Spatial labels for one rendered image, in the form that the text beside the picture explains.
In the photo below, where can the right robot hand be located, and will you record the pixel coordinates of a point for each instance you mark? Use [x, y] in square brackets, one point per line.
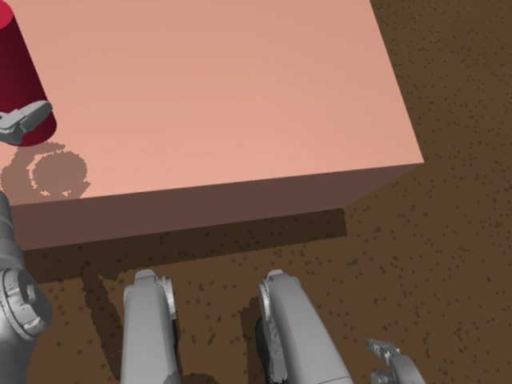
[402, 369]

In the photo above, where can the left robot arm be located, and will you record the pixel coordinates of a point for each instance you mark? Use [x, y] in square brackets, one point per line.
[25, 311]

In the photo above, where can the left robot hand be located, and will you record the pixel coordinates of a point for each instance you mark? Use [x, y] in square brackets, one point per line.
[29, 117]

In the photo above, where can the right robot foot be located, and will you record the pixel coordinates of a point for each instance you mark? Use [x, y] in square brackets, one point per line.
[263, 353]

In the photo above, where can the bottle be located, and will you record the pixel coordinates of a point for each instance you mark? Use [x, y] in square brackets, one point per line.
[19, 81]

